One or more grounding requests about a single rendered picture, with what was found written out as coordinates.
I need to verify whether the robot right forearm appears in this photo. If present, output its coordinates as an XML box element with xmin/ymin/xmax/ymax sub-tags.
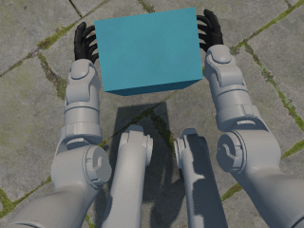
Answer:
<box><xmin>203</xmin><ymin>45</ymin><xmax>281</xmax><ymax>157</ymax></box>

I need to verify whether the robot right upper arm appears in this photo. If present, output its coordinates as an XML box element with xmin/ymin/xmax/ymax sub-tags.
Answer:
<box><xmin>216</xmin><ymin>129</ymin><xmax>304</xmax><ymax>228</ymax></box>

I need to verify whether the robot left forearm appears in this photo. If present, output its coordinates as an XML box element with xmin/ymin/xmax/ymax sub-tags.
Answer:
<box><xmin>50</xmin><ymin>59</ymin><xmax>103</xmax><ymax>178</ymax></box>

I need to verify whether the robot left upper arm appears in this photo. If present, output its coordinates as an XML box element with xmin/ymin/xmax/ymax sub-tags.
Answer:
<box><xmin>1</xmin><ymin>144</ymin><xmax>112</xmax><ymax>228</ymax></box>

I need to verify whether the carton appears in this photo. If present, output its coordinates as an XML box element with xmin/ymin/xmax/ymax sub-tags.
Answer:
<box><xmin>94</xmin><ymin>7</ymin><xmax>203</xmax><ymax>96</ymax></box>

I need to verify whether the robot left shin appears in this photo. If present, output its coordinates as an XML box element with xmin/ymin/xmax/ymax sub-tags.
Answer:
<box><xmin>117</xmin><ymin>124</ymin><xmax>145</xmax><ymax>158</ymax></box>

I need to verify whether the robot left hand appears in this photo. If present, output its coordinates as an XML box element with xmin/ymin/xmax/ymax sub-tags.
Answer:
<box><xmin>73</xmin><ymin>22</ymin><xmax>99</xmax><ymax>65</ymax></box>

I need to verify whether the robot right hand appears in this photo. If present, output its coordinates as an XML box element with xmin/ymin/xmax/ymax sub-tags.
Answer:
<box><xmin>196</xmin><ymin>9</ymin><xmax>224</xmax><ymax>52</ymax></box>

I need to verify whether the right robot thigh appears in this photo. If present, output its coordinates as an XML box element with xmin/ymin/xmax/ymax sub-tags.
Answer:
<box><xmin>174</xmin><ymin>133</ymin><xmax>229</xmax><ymax>228</ymax></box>

